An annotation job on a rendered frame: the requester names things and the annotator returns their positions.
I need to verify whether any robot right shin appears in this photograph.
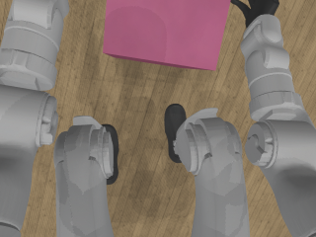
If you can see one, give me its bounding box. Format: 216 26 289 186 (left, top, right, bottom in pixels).
173 108 243 165

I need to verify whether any carton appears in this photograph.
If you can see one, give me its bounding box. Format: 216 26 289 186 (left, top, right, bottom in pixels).
103 0 231 71

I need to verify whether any right robot forearm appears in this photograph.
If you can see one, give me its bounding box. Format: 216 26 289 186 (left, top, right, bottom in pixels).
240 14 316 129

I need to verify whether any left robot forearm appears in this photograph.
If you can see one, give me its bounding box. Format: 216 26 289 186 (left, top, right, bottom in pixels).
0 0 70 91

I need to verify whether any robot right hand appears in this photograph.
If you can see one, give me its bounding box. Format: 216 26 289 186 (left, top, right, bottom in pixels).
230 0 279 28

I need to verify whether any robot left upper arm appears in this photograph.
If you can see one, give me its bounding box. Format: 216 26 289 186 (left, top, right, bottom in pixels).
0 84 58 237

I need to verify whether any robot right upper arm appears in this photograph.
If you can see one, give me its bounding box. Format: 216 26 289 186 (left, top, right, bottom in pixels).
244 119 316 237

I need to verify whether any left robot thigh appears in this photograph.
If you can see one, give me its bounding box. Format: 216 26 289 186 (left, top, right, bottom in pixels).
55 124 115 237

